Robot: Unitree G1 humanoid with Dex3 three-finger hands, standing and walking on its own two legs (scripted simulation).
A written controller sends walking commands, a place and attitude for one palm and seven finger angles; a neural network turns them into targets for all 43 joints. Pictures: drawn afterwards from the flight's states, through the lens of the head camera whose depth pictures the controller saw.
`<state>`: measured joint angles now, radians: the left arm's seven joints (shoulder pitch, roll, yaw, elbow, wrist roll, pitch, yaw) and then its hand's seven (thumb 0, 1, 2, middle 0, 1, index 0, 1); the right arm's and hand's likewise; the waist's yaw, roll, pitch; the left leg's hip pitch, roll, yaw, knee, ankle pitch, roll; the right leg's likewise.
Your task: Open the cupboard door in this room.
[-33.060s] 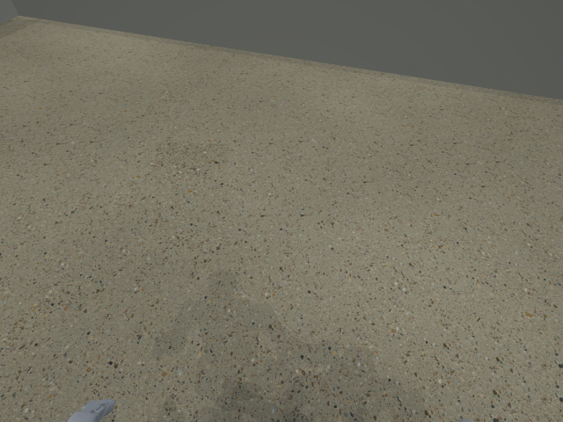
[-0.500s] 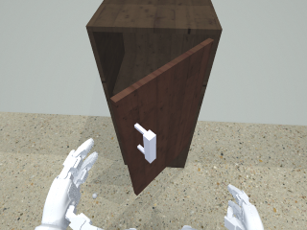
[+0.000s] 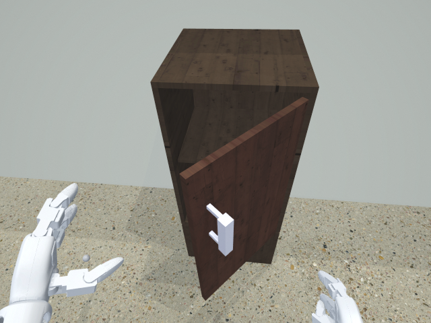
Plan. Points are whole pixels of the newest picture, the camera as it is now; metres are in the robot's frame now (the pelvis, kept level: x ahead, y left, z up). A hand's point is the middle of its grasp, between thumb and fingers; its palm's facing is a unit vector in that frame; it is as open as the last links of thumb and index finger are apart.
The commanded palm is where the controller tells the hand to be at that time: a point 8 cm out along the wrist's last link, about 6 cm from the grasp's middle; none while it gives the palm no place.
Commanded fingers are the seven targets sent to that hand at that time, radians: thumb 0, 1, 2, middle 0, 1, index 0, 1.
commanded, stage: draw the hand back to the body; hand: left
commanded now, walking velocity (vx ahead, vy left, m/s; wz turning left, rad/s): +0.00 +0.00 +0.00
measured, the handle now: (218, 229) +0.32 +0.03 -0.01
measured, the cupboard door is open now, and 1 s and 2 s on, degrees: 49 49 49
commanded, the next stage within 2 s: step back with the hand held close in 0.68 s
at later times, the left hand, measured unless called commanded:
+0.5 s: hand (50, 227) +0.19 +0.24 +0.18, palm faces +0.45 -0.81 -0.39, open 7.7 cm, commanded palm +0.14 +0.28 +0.19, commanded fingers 0.00 0.90 0.90 -0.20 -0.30 -0.20 -0.30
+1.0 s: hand (58, 230) +0.19 +0.24 +0.17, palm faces +0.39 -0.80 -0.47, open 7.4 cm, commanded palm +0.13 +0.28 +0.19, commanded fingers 0.00 0.90 0.90 -0.20 -0.30 -0.20 -0.30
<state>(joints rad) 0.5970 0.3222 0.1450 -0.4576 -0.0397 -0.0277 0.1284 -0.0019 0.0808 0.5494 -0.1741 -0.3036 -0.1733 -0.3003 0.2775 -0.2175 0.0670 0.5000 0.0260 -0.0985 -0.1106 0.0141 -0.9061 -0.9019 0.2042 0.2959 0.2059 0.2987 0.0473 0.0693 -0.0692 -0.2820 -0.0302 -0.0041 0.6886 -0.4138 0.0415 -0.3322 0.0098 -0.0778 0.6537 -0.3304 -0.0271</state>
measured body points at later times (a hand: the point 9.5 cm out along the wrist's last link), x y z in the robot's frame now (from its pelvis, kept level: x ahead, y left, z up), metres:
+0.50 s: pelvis +0.00 -0.01 +0.02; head -0.02 -0.04 +0.47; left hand +0.16 +0.29 +0.20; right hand +0.18 -0.24 -0.06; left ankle -0.03 +0.09 -0.72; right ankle +0.01 -0.10 -0.72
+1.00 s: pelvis -0.02 -0.02 +0.02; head -0.01 -0.04 +0.47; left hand +0.16 +0.28 +0.20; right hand +0.16 -0.26 -0.07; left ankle -0.03 +0.09 -0.72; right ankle +0.01 -0.10 -0.72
